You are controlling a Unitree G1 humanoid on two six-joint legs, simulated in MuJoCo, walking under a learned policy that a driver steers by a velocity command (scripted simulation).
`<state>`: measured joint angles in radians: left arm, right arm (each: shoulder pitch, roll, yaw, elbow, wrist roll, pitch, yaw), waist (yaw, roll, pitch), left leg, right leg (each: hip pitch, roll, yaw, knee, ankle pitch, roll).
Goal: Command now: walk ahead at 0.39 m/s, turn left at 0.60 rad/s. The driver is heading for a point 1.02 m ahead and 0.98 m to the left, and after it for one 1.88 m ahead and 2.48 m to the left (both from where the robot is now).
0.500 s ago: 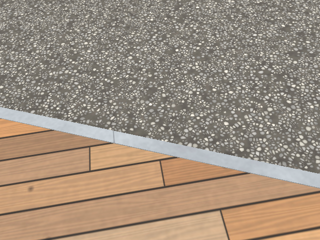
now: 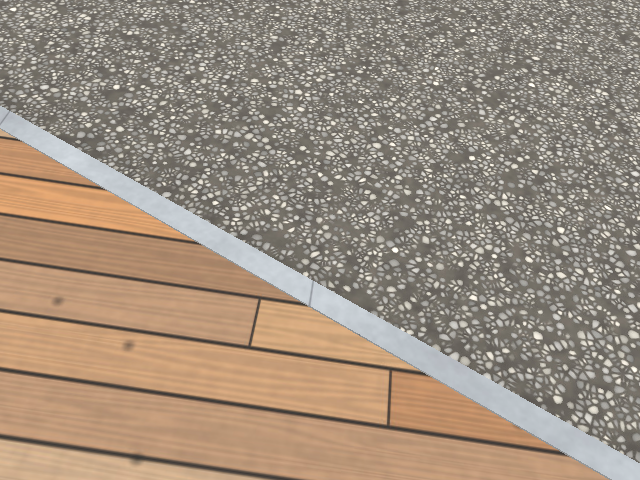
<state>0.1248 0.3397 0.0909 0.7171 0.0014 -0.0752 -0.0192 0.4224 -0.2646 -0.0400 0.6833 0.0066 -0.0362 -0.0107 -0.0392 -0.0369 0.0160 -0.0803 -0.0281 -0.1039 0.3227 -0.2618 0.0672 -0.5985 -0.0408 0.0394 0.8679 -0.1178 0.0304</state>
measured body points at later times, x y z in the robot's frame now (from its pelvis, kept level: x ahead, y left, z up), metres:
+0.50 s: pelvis +0.27 -0.02 -0.01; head +0.29 -0.01 +0.44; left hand +0.26 +0.27 -0.12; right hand +0.49 -0.25 -0.10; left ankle +0.27 +0.12 -0.68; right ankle +0.28 -0.14 -0.75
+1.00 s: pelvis +0.51 +0.14 -0.01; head +0.54 +0.17 +0.44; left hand +0.52 +0.47 -0.10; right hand +0.74 -0.05 -0.10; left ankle +0.48 +0.20 -0.75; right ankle +0.70 +0.03 -0.68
